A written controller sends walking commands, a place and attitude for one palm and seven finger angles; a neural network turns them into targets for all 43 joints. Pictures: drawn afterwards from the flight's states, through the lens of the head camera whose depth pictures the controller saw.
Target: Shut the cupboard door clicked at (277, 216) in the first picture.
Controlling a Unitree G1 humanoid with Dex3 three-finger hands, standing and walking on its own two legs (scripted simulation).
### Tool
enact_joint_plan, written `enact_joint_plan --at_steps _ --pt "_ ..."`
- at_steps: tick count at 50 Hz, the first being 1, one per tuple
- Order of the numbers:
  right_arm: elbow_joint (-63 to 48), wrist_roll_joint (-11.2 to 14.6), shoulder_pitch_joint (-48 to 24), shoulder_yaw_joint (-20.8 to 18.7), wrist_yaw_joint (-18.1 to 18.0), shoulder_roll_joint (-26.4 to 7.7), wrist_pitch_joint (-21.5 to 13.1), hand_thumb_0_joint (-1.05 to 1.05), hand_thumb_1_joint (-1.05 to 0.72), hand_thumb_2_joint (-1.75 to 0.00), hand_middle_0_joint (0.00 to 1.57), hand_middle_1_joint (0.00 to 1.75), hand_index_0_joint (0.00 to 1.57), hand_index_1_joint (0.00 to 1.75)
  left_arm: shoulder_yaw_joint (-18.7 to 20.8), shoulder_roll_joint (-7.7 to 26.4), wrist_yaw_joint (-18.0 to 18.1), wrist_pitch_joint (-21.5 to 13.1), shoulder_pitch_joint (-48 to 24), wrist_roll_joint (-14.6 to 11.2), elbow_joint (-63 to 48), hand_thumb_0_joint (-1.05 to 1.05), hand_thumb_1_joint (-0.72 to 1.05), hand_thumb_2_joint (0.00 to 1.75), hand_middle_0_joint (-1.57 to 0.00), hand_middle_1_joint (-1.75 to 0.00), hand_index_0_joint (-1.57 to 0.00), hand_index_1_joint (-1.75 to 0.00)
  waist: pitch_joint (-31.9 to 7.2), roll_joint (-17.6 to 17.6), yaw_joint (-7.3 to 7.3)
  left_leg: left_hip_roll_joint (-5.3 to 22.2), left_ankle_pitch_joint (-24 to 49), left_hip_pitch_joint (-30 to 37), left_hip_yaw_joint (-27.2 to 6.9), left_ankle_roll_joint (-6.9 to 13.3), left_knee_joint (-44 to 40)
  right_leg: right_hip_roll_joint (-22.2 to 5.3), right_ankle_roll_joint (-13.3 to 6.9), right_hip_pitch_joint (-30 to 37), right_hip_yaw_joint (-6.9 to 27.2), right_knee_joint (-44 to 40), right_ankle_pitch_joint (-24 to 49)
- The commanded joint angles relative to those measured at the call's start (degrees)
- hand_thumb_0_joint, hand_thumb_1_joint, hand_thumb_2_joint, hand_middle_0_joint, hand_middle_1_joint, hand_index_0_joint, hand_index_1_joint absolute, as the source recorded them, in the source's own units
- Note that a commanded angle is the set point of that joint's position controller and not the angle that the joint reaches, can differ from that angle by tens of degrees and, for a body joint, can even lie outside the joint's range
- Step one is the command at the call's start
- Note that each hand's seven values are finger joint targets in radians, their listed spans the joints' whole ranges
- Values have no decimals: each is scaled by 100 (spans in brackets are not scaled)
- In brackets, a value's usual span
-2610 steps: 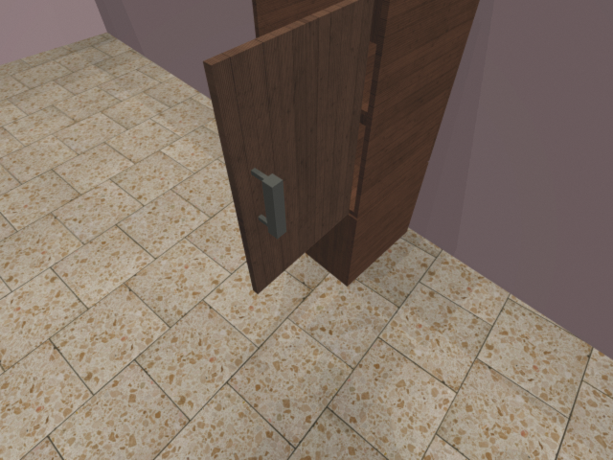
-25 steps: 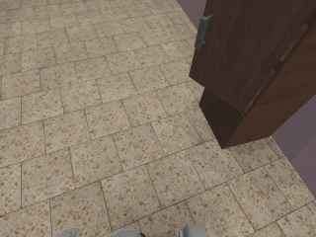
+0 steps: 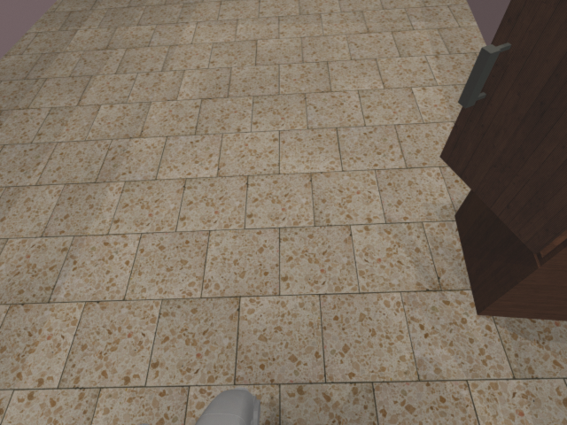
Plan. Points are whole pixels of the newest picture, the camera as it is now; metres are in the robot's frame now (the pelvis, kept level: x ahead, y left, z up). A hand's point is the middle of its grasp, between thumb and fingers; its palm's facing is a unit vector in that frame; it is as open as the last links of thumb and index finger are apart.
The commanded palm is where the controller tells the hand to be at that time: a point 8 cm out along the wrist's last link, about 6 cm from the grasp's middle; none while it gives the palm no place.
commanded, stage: walk to a spot facing it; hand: left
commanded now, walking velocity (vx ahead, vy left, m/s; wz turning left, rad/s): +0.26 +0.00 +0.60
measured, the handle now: (485, 75) +0.82 -0.43 -0.03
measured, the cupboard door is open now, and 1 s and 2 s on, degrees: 28 28 28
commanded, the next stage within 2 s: turn to face it in 1.00 s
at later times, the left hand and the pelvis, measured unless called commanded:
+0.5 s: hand out of the picture +0.12 +0.26 -0.16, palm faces +0.29 -0.93 -0.25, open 7.4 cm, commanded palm none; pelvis +0.09 +0.03 +0.00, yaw +17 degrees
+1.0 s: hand (151, 423) +0.13 +0.24 -0.18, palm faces +0.63 -0.75 -0.21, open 7.3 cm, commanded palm none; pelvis +0.26 +0.09 -0.01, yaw +37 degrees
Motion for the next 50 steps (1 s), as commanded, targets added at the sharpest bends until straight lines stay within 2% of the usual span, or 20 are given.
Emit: enact_joint_plan --at_steps 1,6,8,9,10,11,13,15,22,26,27,28,29,30,31,33,36,46,49,50 --pt "-594 46 -631 77 46 -133 -177 0 -90 -90 20 30 20 30 384 1237 55 -119 717 48 -198 0 90 90 -20 -30 -20 -30 -898 -1348 460 52 -113 -250 358 53 -846 -1329 -569 1425 582 -442 4266" --pt "-638 55 -697 133 72 -149 -331 0 -90 -90 20 30 20 30 436 1307 -39 -166 919 85 -28 0 90 90 -20 -30 -20 -30 -887 -1412 479 39 -256 450 686 308 -2122 -1645 -560 1246 588 -525 2472" --pt "-470 21 -38 96 44 -310 -431 0 -90 -90 20 30 20 30 442 1330 -100 -189 709 17 -24 0 90 90 -20 -30 -20 -30 -1034 -871 45 -99 404 2025 761 466 -3415 -1413 -235 310 46 354 2049" --pt "-290 -13 625 -38 11 -871 -487 0 -90 -90 20 30 20 30 409 1099 -148 -174 638 -29 -118 0 90 90 -20 -30 -20 -30 -1346 354 -319 795 489 3494 -549 887 -4024 -945 141 -1065 -499 1831 1044" --pt "-134 -38 1328 -218 -34 -1516 -479 0 -90 -90 20 30 20 30 258 818 -228 -202 37 1 -531 0 90 90 -20 -30 -20 -30 -1319 1850 -709 2229 1469 4377 -2641 1642 -4149 -207 451 -3011 -487 3292 -1661" --pt "27 -8 1625 -185 -69 -1467 -460 0 -90 -90 20 30 20 30 260 968 -203 -169 -629 57 -752 0 90 90 -20 -30 -20 -30 -969 1050 -839 2421 1047 3659 -2756 1907 -4355 -329 364 -3276 203 3556 -1710" --pt "-220 -22 910 -77 -158 -1125 -513 0 -90 -90 20 30 20 30 310 902 -231 -138 -738 45 -622 0 90 90 -20 -30 -20 -30 -206 1015 -447 1853 -1 2448 -2299 1621 -4614 -443 376 -3108 492 3464 -927" --pt "-298 -20 543 -5 -178 -937 -601 0 -90 -90 20 30 20 30 320 916 -321 -133 -415 58 -421 0 90 90 -20 -30 -20 -30 -224 910 -125 1481 291 2166 -1858 1468 -4656 -376 416 -2797 508 3312 -332" --pt "-148 -11 646 -34 -160 -913 -719 0 -90 -90 20 30 20 30 252 735 -402 -159 -616 17 -514 0 90 90 -20 -30 -20 -30 -255 626 18 1094 951 1820 -1311 1423 -4621 -98 556 -2007 206 1438 432" --pt "-69 -5 517 -51 -150 -892 -704 0 -90 -90 20 30 20 30 300 794 -396 -264 -37 15 -377 0 90 90 -20 -30 -20 -30 -460 558 337 928 980 1066 -1285 1235 -3942 306 473 -213 -38 501 857" --pt "-79 40 430 -41 -142 -782 -715 0 -90 -90 20 30 20 30 381 989 -359 -325 639 25 -197 0 90 90 -20 -30 -20 -30 -666 116 689 632 993 379 -1074 1069 -3026 197 371 1023 195 106 730" --pt "-156 108 541 26 -97 -429 -760 0 -90 -90 20 30 20 30 523 1554 -283 -415 1562 84 12 0 90 90 -20 -30 -20 -30 -1342 -1336 1070 -52 240 -469 -350 734 -1150 -1070 -11 2361 1569 -743 -647" --pt "-330 117 648 59 -115 -195 -779 0 -90 -90 20 30 20 30 566 1912 -214 -396 1880 72 34 0 90 90 -20 -30 -20 -30 -1691 -2422 1056 -453 -1261 -1031 -148 609 667 -2445 -516 2452 3633 -1749 -1298" --pt "-270 71 643 -4 -94 -402 -720 0 -90 -90 20 30 20 30 511 1661 -137 -361 1311 53 -74 0 90 90 -20 -30 -20 -30 -1239 -1809 762 58 -846 -1185 -439 643 1519 -2570 -677 1645 3725 -1972 -2362" --pt "-214 17 532 -3 -64 -282 -696 0 -90 -90 20 30 20 30 455 1425 -112 -334 714 75 -218 0 90 90 -20 -30 -20 -30 -902 -1598 545 294 -272 -1258 -451 611 1930 -2433 -696 866 3427 -2057 -2817" --pt "-52 -29 378 32 33 -129 -593 0 -90 -90 20 30 20 30 303 870 -92 -392 138 71 -285 0 90 90 -20 -30 -20 -30 -530 -998 227 622 588 -802 -349 497 1711 -1936 -430 -214 1636 -1930 -1354" --pt "33 -2 516 60 102 81 -476 0 -90 -90 20 30 20 30 295 751 -81 -487 205 66 -142 0 90 90 -20 -30 -20 -30 -701 -1036 99 668 841 -710 -52 365 891 -1686 -404 69 409 -1821 261" --pt "-484 -7 -499 157 239 156 -569 0 -90 -90 20 30 20 30 374 1049 -117 -480 722 59 221 0 90 90 -20 -30 -20 -30 -582 -911 344 441 743 -262 740 490 -1915 -1892 -398 1197 -663 -1044 2568" --pt "-260 -53 576 26 166 -316 -621 0 -90 -90 20 30 20 30 429 1256 -143 -417 487 -1 154 0 90 90 -20 -30 -20 -30 -1239 -608 -323 -55 1198 2016 987 671 -2902 -1613 -81 426 -1218 998 3162" --pt "-113 -95 1330 -159 104 -1051 -637 0 -90 -90 20 30 20 30 404 1002 -212 -378 492 -15 9 0 90 90 -20 -30 -20 -30 -1732 856 -690 911 1354 3409 -628 1084 -3325 -995 264 -991 -1293 2781 1205"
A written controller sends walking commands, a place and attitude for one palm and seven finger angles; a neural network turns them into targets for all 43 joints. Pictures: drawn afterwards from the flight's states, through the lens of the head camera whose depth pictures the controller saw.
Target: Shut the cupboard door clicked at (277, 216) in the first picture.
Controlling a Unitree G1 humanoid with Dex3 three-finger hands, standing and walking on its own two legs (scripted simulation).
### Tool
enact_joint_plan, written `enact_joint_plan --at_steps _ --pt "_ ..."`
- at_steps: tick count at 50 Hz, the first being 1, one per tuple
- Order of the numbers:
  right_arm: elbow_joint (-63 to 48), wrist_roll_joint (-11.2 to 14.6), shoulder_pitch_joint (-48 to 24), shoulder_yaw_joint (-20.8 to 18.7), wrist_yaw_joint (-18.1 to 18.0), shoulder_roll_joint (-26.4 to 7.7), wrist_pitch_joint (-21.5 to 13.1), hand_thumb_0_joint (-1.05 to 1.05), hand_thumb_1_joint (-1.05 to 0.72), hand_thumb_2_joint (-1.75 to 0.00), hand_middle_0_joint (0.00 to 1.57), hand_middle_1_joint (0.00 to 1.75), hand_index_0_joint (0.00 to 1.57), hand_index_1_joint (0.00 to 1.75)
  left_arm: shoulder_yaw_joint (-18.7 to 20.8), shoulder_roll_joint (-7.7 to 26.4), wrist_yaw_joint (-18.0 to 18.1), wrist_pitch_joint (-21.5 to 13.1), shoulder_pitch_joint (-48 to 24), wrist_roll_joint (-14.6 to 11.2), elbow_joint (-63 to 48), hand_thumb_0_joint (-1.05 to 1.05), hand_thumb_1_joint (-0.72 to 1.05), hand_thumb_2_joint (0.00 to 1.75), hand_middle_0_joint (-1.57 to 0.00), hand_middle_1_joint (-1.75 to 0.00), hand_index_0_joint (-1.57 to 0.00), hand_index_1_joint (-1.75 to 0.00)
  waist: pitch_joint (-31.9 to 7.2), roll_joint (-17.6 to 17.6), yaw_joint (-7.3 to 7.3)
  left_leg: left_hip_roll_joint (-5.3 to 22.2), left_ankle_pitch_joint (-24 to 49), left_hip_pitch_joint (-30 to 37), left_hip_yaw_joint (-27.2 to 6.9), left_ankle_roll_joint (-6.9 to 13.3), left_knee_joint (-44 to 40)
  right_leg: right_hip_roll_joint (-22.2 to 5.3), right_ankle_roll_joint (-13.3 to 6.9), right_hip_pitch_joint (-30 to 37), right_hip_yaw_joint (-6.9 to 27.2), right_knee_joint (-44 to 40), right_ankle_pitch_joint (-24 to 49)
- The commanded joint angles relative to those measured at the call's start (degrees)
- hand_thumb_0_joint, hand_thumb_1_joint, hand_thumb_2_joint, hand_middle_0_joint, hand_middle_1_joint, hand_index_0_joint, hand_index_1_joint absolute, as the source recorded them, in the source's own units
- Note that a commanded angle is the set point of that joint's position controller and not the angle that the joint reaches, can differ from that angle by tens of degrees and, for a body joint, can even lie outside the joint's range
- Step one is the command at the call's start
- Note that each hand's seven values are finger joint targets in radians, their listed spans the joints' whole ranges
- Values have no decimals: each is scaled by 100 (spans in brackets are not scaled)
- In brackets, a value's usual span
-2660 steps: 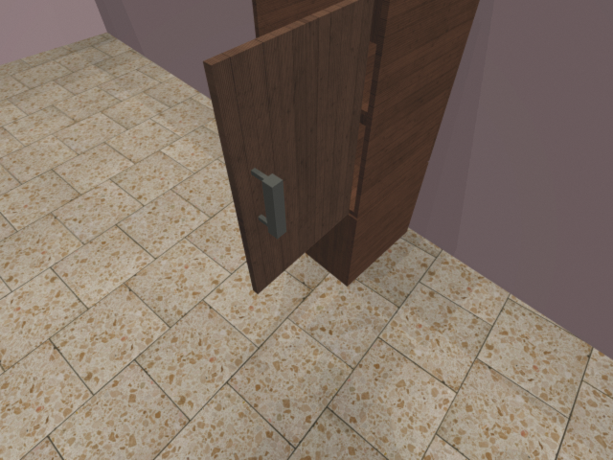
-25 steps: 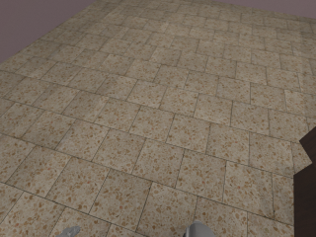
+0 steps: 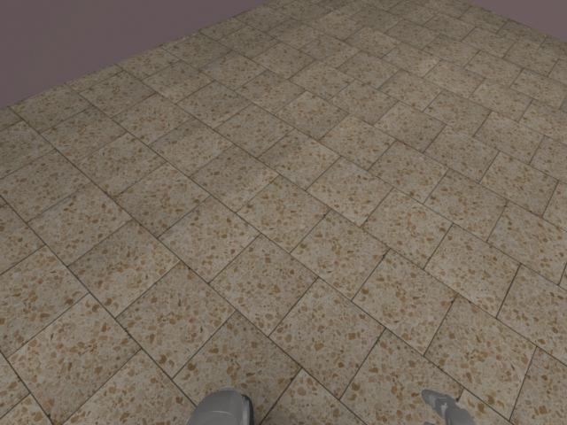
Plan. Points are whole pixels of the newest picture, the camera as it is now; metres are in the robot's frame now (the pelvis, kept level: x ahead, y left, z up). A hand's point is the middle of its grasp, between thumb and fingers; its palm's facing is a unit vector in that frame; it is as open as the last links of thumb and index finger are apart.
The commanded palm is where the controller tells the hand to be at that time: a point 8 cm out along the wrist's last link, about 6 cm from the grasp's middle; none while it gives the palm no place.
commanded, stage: turn to face it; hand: left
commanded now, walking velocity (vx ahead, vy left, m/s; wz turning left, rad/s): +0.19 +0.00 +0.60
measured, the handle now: out of the picture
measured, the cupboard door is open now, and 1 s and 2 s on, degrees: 28 28 28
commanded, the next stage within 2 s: none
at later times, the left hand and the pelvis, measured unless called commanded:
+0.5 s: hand (190, 371) +0.20 +0.17 -0.16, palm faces +0.00 -0.98 -0.21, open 7.3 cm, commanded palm none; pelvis +0.15 -0.01 +0.00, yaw -3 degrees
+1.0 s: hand (183, 267) +0.38 +0.22 -0.15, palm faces -0.31 -0.93 -0.22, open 7.4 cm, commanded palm none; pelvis +0.20 +0.05 +0.02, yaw -21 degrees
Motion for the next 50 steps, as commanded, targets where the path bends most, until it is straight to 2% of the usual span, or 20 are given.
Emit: enact_joint_plan --at_steps 1,2,4,7,15,18,19,20,21,22,26,33,36,37,38,39,40,43,45,50 --pt "41 -12 2263 -440 -182 -1924 -195 0 -90 -90 20 30 20 30 140 680 -88 -6 -559 -65 -982 0 90 90 -20 -30 -20 -30 -1785 2119 -1234 2090 1788 3915 -3782 1351 -1684 416 81 -3500 895 4172 -1415" --pt "99 62 2281 -397 -253 -1955 -166 0 -90 -90 20 30 20 30 150 781 -48 4 -977 -35 -1216 0 90 90 -20 -30 -20 -30 -1552 923 -1147 2373 1488 3402 -3943 1539 -1797 308 -44 -3755 1714 4396 -1263" --pt "-254 69 1307 -271 -337 -1552 -202 0 -90 -90 20 30 20 30 181 623 0 91 -807 -21 -990 0 90 90 -20 -30 -20 -30 -1263 1384 -724 1744 102 2237 -3152 1113 -1997 90 -43 -3518 2038 4231 -572" --pt "-334 54 665 -36 -413 -911 -277 0 -90 -90 20 30 20 30 122 472 -63 228 -130 39 -512 0 90 90 -20 -30 -20 -30 -1053 863 -202 1163 1032 1483 -1992 830 -2097 207 -22 -2801 2001 3673 323" --pt "200 81 710 56 -479 -620 -201 0 -90 -90 20 30 20 30 -105 185 -3 321 -168 -13 -277 0 90 90 -20 -30 -20 -30 -630 798 -45 1136 1868 1197 -879 720 -1854 736 -128 -1364 1795 1008 903" --pt "209 102 567 -22 -494 -655 -64 0 -90 -90 20 30 20 30 23 307 -36 337 99 3 -227 0 90 90 -20 -30 -20 -30 -462 644 105 1042 940 905 -619 436 -1152 891 -208 -730 1797 194 1429" --pt "168 125 547 -28 -481 -562 -39 0 -90 -90 20 30 20 30 77 496 -35 298 252 20 -227 0 90 90 -20 -30 -20 -30 -389 130 172 687 269 751 -371 176 -576 646 -343 -618 2406 -271 2063" --pt "95 160 643 -28 -444 -358 -25 0 -90 -90 20 30 20 30 131 860 -8 224 295 60 -246 0 90 90 -20 -30 -20 -30 -436 -795 135 46 -778 234 45 -148 426 -249 -811 -446 3752 -811 3066" --pt "27 158 708 -1 -454 -230 6 0 -90 -90 20 30 20 30 174 1172 9 210 466 30 -252 0 90 90 -20 -30 -20 -30 -743 -1234 182 -386 -2148 -39 -53 -307 1730 -1086 -1531 -213 4731 -1383 3605" --pt "33 133 677 1 -501 -336 47 0 -90 -90 20 30 20 30 200 1085 73 179 351 -3 -257 0 90 90 -20 -30 -20 -30 -1087 -1544 110 -209 -1991 -248 -693 -325 2361 -964 -1701 -48 5043 -1502 3648" --pt "66 153 437 20 -500 -313 13 0 -90 -90 20 30 20 30 249 780 168 257 -231 -18 -413 0 90 90 -20 -30 -20 -30 -1445 -342 -7 25 -1070 -381 -868 -459 2451 -362 -1559 275 3889 -949 4061" --pt "-190 185 314 4 -527 -282 44 0 -90 -90 20 30 20 30 353 1007 95 363 -355 20 -535 0 90 90 -20 -30 -20 -30 -1261 -655 44 -201 -881 185 -749 -506 737 -89 -1451 -125 4175 -880 3690" --pt "-108 203 877 -3 -553 -370 -11 0 -90 -90 20 30 20 30 369 1034 60 447 -816 -12 -719 0 90 90 -20 -30 -20 -30 -1259 -577 -285 -254 -13 1344 -735 -454 -711 217 -1074 -957 4129 -600 2668" --pt "-64 186 1108 -26 -573 -548 -78 0 -90 -90 20 30 20 30 332 896 42 470 -961 -56 -799 0 90 90 -20 -30 -20 -30 -1265 -312 -418 -21 367 2173 -850 -405 -1476 523 -807 -1664 3911 -292 2040" --pt "-118 97 1174 -110 -584 -1102 -133 0 -90 -90 20 30 20 30 265 570 -8 496 -891 -113 -953 0 90 90 -20 -30 -20 -30 -1211 1235 -424 1267 387 2654 -2230 23 -2184 1332 -462 -2662 3198 670 400" --pt "-265 49 1157 -164 -598 -1440 -80 0 -90 -90 20 30 20 30 231 550 -63 491 -989 -83 -1099 0 90 90 -20 -30 -20 -30 -939 1955 -428 2407 783 2177 -3107 696 -2421 1438 -203 -2913 2355 1918 -1231" --pt "-299 24 1019 -116 -585 -1328 -89 0 -90 -90 20 30 20 30 248 757 -73 521 -1128 -1 -1076 0 90 90 -20 -30 -20 -30 -725 1614 -411 2467 1096 1749 -3045 934 -2339 1157 -172 -2869 2553 2718 -1140" --pt "-475 20 521 -28 -612 -1039 -92 0 -90 -90 20 30 20 30 264 688 -196 571 -965 -30 -871 0 90 90 -20 -30 -20 -30 -706 1012 -74 1690 2734 1887 -1545 736 -1857 965 -14 -2843 2320 3545 -416" --pt "-433 49 632 -10 -618 -987 -102 0 -90 -90 20 30 20 30 212 636 -235 596 -1017 -45 -890 0 90 90 -20 -30 -20 -30 -850 1151 -116 1517 3329 2235 -1035 651 -1658 918 26 -2791 2108 3282 -250" --pt "-204 51 1173 -87 -569 -1073 -83 0 -90 -90 20 30 20 30 128 567 -261 614 -1553 -37 -1103 0 90 90 -20 -30 -20 -30 -835 1227 -376 1633 3667 2549 -603 598 -1526 875 -6 -2576 1823 2344 -91"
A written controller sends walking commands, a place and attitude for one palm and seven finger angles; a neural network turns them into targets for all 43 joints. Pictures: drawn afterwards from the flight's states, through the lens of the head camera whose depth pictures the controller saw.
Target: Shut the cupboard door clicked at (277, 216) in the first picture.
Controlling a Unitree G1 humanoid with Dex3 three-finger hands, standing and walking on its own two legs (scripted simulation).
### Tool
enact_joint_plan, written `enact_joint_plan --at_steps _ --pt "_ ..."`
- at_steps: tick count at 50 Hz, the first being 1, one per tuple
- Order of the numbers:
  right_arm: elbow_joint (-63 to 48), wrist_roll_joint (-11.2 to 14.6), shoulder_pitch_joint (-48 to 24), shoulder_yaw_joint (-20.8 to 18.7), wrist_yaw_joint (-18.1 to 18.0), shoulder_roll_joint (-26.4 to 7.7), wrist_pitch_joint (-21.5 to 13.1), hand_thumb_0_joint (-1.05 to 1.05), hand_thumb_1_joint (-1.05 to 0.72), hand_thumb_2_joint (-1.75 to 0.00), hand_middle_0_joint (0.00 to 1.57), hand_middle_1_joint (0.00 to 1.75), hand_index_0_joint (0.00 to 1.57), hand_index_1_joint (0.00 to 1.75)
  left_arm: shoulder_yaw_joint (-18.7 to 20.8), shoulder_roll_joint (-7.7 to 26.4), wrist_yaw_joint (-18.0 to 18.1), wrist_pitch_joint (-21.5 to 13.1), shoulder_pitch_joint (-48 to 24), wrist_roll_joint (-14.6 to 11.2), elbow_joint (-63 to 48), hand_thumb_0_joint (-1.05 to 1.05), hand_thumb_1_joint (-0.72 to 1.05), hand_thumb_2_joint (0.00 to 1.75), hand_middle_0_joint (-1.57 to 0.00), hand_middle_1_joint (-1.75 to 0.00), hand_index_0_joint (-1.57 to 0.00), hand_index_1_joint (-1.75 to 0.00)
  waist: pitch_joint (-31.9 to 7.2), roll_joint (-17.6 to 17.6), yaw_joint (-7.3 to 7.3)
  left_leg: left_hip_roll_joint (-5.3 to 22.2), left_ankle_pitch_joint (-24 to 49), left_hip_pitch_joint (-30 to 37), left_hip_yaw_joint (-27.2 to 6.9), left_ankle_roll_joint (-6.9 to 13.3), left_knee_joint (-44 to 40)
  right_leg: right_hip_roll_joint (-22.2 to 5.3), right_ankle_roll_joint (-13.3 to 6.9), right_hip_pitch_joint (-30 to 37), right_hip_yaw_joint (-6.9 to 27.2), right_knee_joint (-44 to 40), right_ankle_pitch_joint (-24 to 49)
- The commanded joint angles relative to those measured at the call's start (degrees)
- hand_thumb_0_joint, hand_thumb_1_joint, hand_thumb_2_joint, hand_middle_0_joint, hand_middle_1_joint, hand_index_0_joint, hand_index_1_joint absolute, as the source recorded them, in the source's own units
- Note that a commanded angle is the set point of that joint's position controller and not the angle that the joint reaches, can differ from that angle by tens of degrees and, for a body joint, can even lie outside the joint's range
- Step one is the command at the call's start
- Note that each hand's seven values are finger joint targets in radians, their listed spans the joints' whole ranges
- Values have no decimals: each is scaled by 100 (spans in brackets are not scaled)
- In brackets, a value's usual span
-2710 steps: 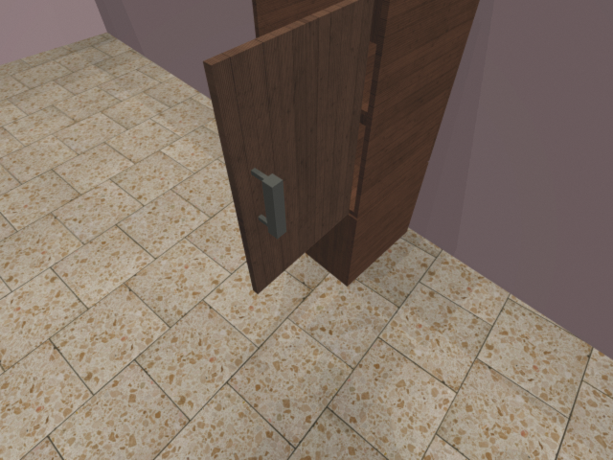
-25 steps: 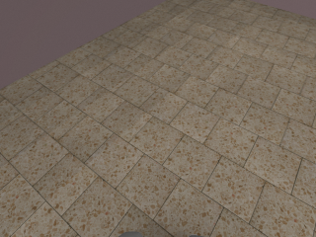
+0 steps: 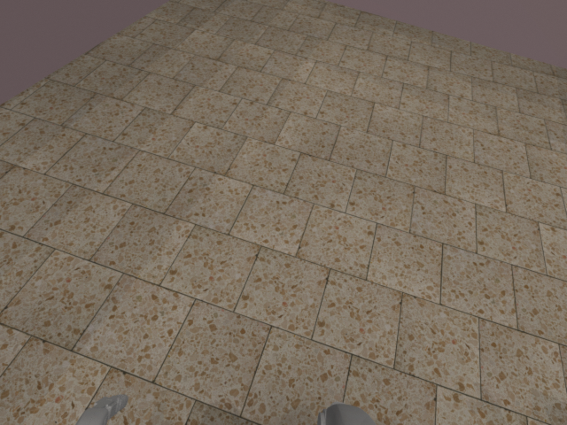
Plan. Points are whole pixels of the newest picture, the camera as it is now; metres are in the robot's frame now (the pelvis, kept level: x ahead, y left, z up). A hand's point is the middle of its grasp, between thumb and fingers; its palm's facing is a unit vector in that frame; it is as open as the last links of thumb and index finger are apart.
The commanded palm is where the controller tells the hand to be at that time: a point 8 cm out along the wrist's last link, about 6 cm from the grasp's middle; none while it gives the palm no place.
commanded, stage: turn to face it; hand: left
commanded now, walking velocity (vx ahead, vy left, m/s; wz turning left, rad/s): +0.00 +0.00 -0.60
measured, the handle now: out of the picture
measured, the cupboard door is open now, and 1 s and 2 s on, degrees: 28 28 28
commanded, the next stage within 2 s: none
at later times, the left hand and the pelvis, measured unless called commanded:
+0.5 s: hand (194, 399) +0.17 +0.15 -0.17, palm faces -0.30 -0.93 -0.20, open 7.4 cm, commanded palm none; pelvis +0.03 -0.01 -0.01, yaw -18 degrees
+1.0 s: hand (235, 344) +0.26 +0.10 -0.17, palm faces -0.57 -0.78 -0.27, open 7.4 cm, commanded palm none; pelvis +0.03 -0.01 -0.02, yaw -36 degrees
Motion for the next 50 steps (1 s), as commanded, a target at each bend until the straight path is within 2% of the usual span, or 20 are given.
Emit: enact_joint_plan --at_steps 1,5,8,9,10,11,13,15,23,26,27,28,29,34,42,45,46,47,48,50 --pt "-161 14 556 -367 -42 -1229 -94 0 -90 -90 20 30 20 30 -62 52 -63 -102 -484 27 -578 0 90 90 -20 -30 -20 -30 -704 1169 -353 1389 3817 1066 -503 613 -464 -110 -64 -210 -204 -643 64" --pt "-120 9 566 -429 6 -1363 -69 0 -90 -90 20 30 20 30 -99 95 -57 -144 -580 37 -638 0 90 90 -20 -30 -20 -30 -679 1318 -396 1523 3846 871 -330 535 -199 -3 -222 420 -428 -1473 -9" --pt "-163 63 267 -453 36 -1454 -57 0 -90 -90 20 30 20 30 -52 260 -29 -217 152 28 -463 0 90 90 -20 -30 -20 -30 -971 985 63 1339 3297 366 35 130 772 50 -415 1776 -454 -3106 1282" --pt "-246 139 287 -439 81 -1284 -59 0 -90 -90 20 30 20 30 24 682 28 -297 693 63 -304 0 90 90 -20 -30 -20 -30 -1363 49 285 974 2361 -528 390 -217 1893 -645 -698 3073 326 -3575 2723" --pt "-545 140 -1 -306 105 -772 -47 0 -90 -90 20 30 20 30 161 1303 125 -363 1142 78 -186 0 90 90 -20 -30 -20 -30 -1319 -1530 478 -43 -1842 -2335 491 -571 3414 -2159 -1437 3788 2289 -3598 5336" --pt "-603 125 -134 -284 17 -915 42 0 -90 -90 20 30 20 30 135 1374 192 -338 1242 -27 -151 0 90 90 -20 -30 -20 -30 -1198 -1008 463 37 -2164 -2479 -513 -550 4022 -2438 -1841 3222 2294 -3531 5523" --pt "-510 122 -259 -301 -10 -957 80 0 -90 -90 20 30 20 30 85 997 272 -308 502 -15 -364 0 90 90 -20 -30 -20 -30 -836 -1287 169 176 -1436 -2752 -841 -601 4366 -1858 -1700 2714 2087 -3772 4162" --pt "-329 96 -41 -305 52 -921 102 0 -90 -90 20 30 20 30 30 751 283 -297 -34 12 -542 0 90 90 -20 -30 -20 -30 -876 -743 -140 203 -832 -2179 -755 -668 3973 -1395 -1472 2178 1418 -3726 3622" --pt "-434 137 -4 -289 51 -740 37 0 -90 -90 20 30 20 30 133 868 185 -268 88 72 -501 0 90 90 -20 -30 -20 -30 -831 -828 -95 -279 -747 -1246 -486 -619 1722 -1096 -1432 1657 1922 -3579 3022" --pt "-284 151 565 -301 -3 -845 -58 0 -90 -90 20 30 20 30 126 715 175 -205 -114 5 -519 0 90 90 -20 -30 -20 -30 -984 -715 -384 -306 328 130 -518 -527 -70 -743 -943 926 1914 -3024 2510" --pt "-278 99 673 -364 -31 -1236 -120 0 -90 -90 20 30 20 30 70 429 147 -168 -33 -44 -616 0 90 90 -20 -30 -20 -30 -1027 265 -409 511 315 804 -1415 -230 -807 -134 -606 100 1485 -2396 1425" --pt "-347 27 806 -459 -37 -1799 -129 0 -90 -90 20 30 20 30 7 105 90 -171 71 -66 -726 0 90 90 -20 -30 -20 -30 -1031 1944 -422 1988 943 975 -2797 445 -1185 473 -274 -581 512 -1022 -842" --pt "-366 9 766 -424 -43 -1737 -119 0 -90 -90 20 30 20 30 31 312 79 -169 -44 22 -706 0 90 90 -20 -30 -20 -30 -942 1721 -470 2313 935 429 -2951 804 -1237 217 -237 -449 485 71 -1211" --pt "-509 0 137 -312 -76 -1251 -101 0 -90 -90 20 30 20 30 36 134 -71 -106 -14 10 -441 0 90 90 -20 -30 -20 -30 -745 1125 -157 1429 2593 528 -987 624 -708 -121 -30 -385 83 454 -314" --pt "-239 7 431 -450 14 -1418 -42 0 -90 -90 20 30 20 30 -50 28 -82 -130 -315 24 -533 0 90 90 -20 -30 -20 -30 -782 1410 -365 1618 2644 526 -398 568 -398 -4 -166 497 -423 -1365 -187" --pt "-233 56 256 -484 53 -1468 -10 0 -90 -90 20 30 20 30 -30 194 -51 -203 177 37 -399 0 90 90 -20 -30 -20 -30 -903 1094 -68 1453 2269 120 -19 163 432 96 -324 1617 -551 -3024 1069" --pt "-298 99 193 -485 83 -1332 -5 0 -90 -90 20 30 20 30 30 485 -12 -251 610 52 -273 0 90 90 -20 -30 -20 -30 -1079 489 151 1170 1456 -508 192 -138 1212 -343 -517 2497 21 -3666 1812" --pt "-560 127 -29 -356 104 -822 2 0 -90 -90 20 30 20 30 145 1122 70 -323 902 100 -181 0 90 90 -20 -30 -20 -30 -974 -1519 331 256 -1552 -2132 548 -516 2527 -1815 -1117 3308 1982 -4005 3505" --pt "-691 115 -304 -317 50 -936 73 0 -90 -90 20 30 20 30 147 1290 134 -313 1119 13 -135 0 90 90 -20 -30 -20 -30 -903 -1302 460 58 -2155 -2438 -233 -547 3466 -2336 -1687 2801 2380 -3908 4284" --pt "-593 118 -351 -334 -3 -979 106 0 -90 -90 20 30 20 30 160 1011 250 -284 536 27 -269 0 90 90 -20 -30 -20 -30 -747 -1393 182 208 -1531 -2690 -758 -558 4055 -1910 -1763 2432 2357 -3994 3137"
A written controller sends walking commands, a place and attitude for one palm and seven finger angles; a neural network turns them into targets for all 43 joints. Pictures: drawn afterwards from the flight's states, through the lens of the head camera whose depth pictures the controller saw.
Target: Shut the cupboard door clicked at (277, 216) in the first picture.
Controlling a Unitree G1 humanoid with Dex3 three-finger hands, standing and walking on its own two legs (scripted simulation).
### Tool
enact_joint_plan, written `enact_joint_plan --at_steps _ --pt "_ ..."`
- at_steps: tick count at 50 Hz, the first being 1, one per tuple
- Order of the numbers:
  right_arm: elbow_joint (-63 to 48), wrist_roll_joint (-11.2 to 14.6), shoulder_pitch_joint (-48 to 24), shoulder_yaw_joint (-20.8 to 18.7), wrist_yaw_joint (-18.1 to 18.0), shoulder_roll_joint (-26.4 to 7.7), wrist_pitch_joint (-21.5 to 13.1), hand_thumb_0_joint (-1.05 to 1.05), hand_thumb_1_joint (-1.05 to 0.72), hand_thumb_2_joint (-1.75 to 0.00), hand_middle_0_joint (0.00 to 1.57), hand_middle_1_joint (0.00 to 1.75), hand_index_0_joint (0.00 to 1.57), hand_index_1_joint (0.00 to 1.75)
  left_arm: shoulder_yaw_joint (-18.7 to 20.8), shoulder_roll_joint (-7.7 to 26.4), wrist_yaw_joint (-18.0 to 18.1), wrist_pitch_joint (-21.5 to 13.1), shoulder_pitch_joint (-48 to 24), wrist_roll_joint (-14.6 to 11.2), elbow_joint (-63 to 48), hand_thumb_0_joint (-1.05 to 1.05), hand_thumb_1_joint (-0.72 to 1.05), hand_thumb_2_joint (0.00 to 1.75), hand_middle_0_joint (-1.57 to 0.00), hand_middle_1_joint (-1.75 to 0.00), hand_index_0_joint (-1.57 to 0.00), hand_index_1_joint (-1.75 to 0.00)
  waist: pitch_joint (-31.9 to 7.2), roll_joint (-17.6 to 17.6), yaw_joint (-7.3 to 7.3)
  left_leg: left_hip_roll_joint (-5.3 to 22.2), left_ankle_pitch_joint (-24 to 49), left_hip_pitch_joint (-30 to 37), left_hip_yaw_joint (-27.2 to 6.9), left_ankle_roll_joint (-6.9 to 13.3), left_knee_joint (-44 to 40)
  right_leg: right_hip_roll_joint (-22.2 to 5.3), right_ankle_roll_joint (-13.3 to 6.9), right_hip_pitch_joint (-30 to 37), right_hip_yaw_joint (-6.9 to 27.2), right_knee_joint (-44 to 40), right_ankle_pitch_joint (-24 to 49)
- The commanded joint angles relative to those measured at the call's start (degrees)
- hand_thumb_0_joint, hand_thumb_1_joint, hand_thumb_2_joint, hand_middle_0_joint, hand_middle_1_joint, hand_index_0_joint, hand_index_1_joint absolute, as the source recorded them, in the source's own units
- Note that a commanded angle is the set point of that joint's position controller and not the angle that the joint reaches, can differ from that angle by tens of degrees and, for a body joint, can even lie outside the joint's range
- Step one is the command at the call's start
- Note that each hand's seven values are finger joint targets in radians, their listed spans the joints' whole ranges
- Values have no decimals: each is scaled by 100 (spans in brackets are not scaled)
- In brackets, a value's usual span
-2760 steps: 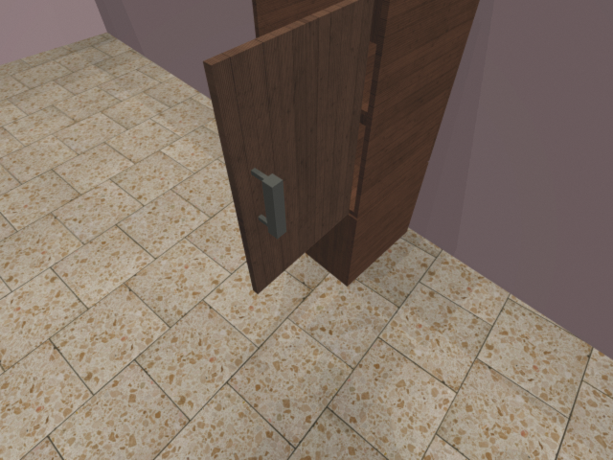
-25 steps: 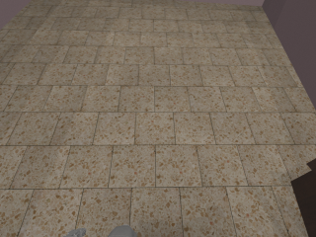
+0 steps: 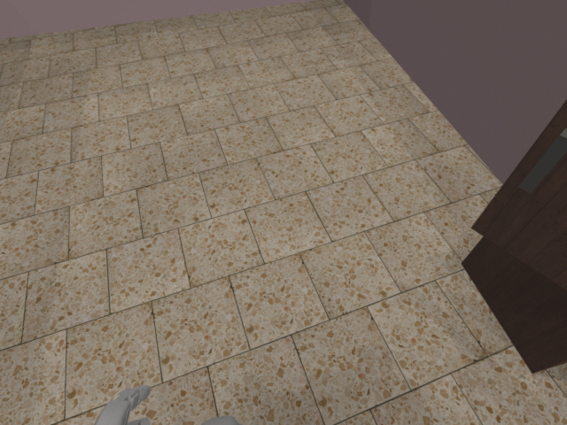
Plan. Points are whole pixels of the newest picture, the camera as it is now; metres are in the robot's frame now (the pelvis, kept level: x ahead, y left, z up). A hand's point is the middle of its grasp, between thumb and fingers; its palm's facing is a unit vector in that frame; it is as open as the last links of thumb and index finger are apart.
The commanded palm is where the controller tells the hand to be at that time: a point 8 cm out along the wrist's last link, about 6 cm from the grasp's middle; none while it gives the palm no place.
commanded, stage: turn to face it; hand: left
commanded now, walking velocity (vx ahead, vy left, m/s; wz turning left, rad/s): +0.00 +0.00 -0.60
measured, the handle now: (551, 157) +0.60 -0.50 -0.01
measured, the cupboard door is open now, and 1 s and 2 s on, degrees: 28 28 28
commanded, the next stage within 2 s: take the last steps up to it in 1.18 s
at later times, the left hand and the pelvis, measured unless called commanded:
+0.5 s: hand (176, 400) +0.17 +0.19 -0.14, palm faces -0.28 -0.94 -0.21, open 7.4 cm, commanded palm none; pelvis +0.01 +0.02 +0.02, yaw -18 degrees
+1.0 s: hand (210, 379) +0.21 +0.14 -0.16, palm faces -0.50 -0.84 -0.21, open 7.4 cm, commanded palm none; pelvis +0.03 +0.01 +0.01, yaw -34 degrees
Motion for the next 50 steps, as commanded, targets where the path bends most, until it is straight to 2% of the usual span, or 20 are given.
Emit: enact_joint_plan --at_steps 1,3,10,11,13,15,19,25,27,28,29,30,32,36,42,45,46,47,48,50 --pt "-646 39 -432 -96 -55 -570 -164 0 -90 -90 20 30 20 30 310 1149 232 -19 205 24 -315 0 90 90 -20 -30 -20 -30 -646 -1647 184 -122 138 -1537 -787 -138 1624 -1681 -1151 1034 2046 -1515 2202" --pt "-555 23 -258 -74 -2 -482 -145 0 -90 -90 20 30 20 30 268 1085 204 -27 -62 46 -442 0 90 90 -20 -30 -20 -30 -662 -1312 27 -248 423 -915 -601 -186 1108 -1382 -977 447 1639 -1477 1940" --pt "-486 70 336 -41 -39 -362 -271 0 -90 -90 20 30 20 30 328 1121 134 35 -139 29 -403 0 90 90 -20 -30 -20 -30 -881 -1212 -137 -686 1237 553 -415 -99 -1896 -1004 -646 28 2073 -914 1506" --pt "-421 54 580 -61 -63 -525 -333 0 -90 -90 20 30 20 30 297 967 127 69 -172 -18 -456 0 90 90 -20 -30 -20 -30 -990 -813 -234 -497 1597 1242 -588 -27 -2747 -716 -372 -435 1875 -530 1123" --pt "-555 -58 689 -200 -110 -1406 -363 0 -90 -90 20 30 20 30 200 517 33 95 -86 -55 -690 0 90 90 -20 -30 -20 -30 -867 1468 -250 1825 1890 1466 -2876 1070 -3697 297 219 -1677 485 1843 -1746" --pt "-611 -75 297 -114 -134 -1084 -401 0 -90 -90 20 30 20 30 269 699 -12 112 -166 37 -561 0 90 90 -20 -30 -20 -30 -707 969 -67 1662 2633 1020 -2450 1252 -3477 -78 274 -1657 687 3176 -1451" --pt "-611 -74 71 -92 -136 -865 -367 0 -90 -90 20 30 20 30 213 415 -111 159 -151 -16 -422 0 90 90 -20 -30 -20 -30 -739 792 5 1049 3886 1450 -841 1052 -2980 -172 408 -1391 232 2574 -1014" --pt "-422 -62 265 -212 -55 -1026 -297 0 -90 -90 20 30 20 30 144 323 -111 89 -255 -6 -446 0 90 90 -20 -30 -20 -30 -807 980 -145 1167 3951 1459 -365 946 -2546 6 270 -507 -255 772 -812" --pt "-421 -24 121 -241 -28 -1063 -274 0 -90 -90 20 30 20 30 166 418 -94 43 103 -2 -334 0 90 90 -20 -30 -20 -30 -890 853 65 1065 3580 1117 -74 647 -2019 77 177 301 -361 -391 157" --pt "-468 15 48 -250 -4 -993 -267 0 -90 -90 20 30 20 30 219 652 -64 2 509 13 -212 0 90 90 -20 -30 -20 -30 -1018 344 270 835 2982 613 110 380 -1350 -137 42 1094 -34 -1095 845" --pt "-663 64 -98 -163 26 -563 -254 0 -90 -90 20 30 20 30 327 1261 10 -81 878 64 -97 0 90 90 -20 -30 -20 -30 -1089 -1433 466 99 808 -740 519 -8 -125 -1472 -454 2051 1704 -1567 2287" --pt "-900 39 -443 -94 0 -445 -206 0 -90 -90 20 30 20 30 378 1568 90 -84 1135 7 -25 0 90 90 -20 -30 -20 -30 -908 -1836 608 -362 -894 -1462 13 -142 969 -2327 -1073 1772 2605 -1460 3948" --pt "-769 55 -601 -84 -97 -513 -162 0 -90 -90 20 30 20 30 380 1336 206 -73 731 4 -88 0 90 90 -20 -30 -20 -30 -742 -1844 426 -212 -363 -1767 -775 -124 1722 -1979 -1318 1344 2682 -1517 2959" --pt "-519 15 -297 -69 0 -400 -141 0 -90 -90 20 30 20 30 277 1032 203 -70 72 32 -312 0 90 90 -20 -30 -20 -30 -857 -1165 54 -331 532 -934 -596 -212 1000 -1247 -966 726 1662 -1372 2435" --pt "-611 67 -403 -36 -19 -334 -207 0 -90 -90 20 30 20 30 338 1125 184 -52 299 51 -217 0 90 90 -20 -30 -20 -30 -935 -1264 175 -645 482 -458 -547 -143 -566 -1202 -1033 839 2220 -1244 2454" --pt "-432 94 206 -30 -66 -344 -282 0 -90 -90 20 30 20 30 327 1011 197 -21 35 12 -222 0 90 90 -20 -30 -20 -30 -1073 -1174 -142 -704 1499 682 -604 -68 -2263 -945 -637 377 2219 -751 2270" --pt "-366 67 393 -50 -87 -550 -341 0 -90 -90 20 30 20 30 282 852 180 11 25 -35 -286 0 90 90 -20 -30 -20 -30 -1134 -692 -185 -389 1856 1451 -821 57 -2970 -569 -341 -212 1926 -406 1685" --pt "-400 -23 417 -138 -99 -1079 -377 0 -90 -90 20 30 20 30 225 495 131 45 247 -78 -369 0 90 90 -20 -30 -20 -30 -1110 842 -143 883 2350 1976 -2194 558 -3317 232 10 -1207 1219 575 -98" --pt "-504 -52 440 -157 -111 -1306 -324 0 -90 -90 20 30 20 30 193 476 99 33 195 -42 -462 0 90 90 -20 -30 -20 -30 -882 1304 -168 1759 2694 1504 -2825 1184 -3511 298 174 -1404 598 1710 -1747" --pt "-539 -76 115 -45 -141 -961 -359 0 -90 -90 20 30 20 30 260 658 67 84 101 52 -292 0 90 90 -20 -30 -20 -30 -580 1062 -9 1407 2949 915 -2427 1253 -3500 18 234 -1407 737 2966 -1422"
